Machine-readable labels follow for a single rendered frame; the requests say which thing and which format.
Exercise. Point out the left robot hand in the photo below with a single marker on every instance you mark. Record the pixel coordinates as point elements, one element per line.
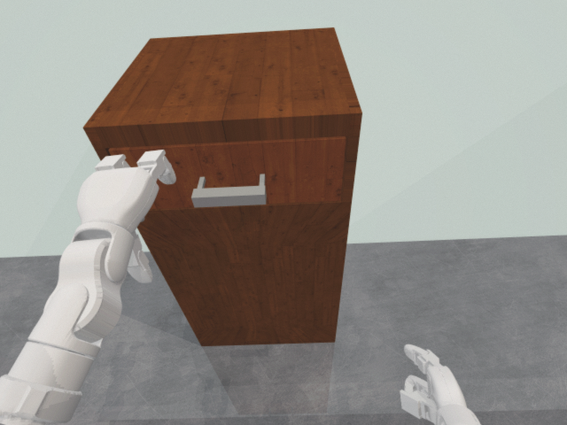
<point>123,195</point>

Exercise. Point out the cabinet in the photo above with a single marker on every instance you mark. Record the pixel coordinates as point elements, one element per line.
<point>245,274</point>

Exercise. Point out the right robot hand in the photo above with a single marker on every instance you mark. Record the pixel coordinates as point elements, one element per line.
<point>423,399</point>

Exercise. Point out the handle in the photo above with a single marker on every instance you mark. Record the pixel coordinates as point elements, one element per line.
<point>229,196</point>

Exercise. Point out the drawer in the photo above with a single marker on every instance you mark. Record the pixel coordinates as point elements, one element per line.
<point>296,170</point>

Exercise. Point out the robot right forearm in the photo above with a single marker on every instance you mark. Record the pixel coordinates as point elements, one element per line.
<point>456,415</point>

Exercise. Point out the robot left forearm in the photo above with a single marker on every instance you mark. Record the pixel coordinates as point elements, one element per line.
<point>45,380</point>

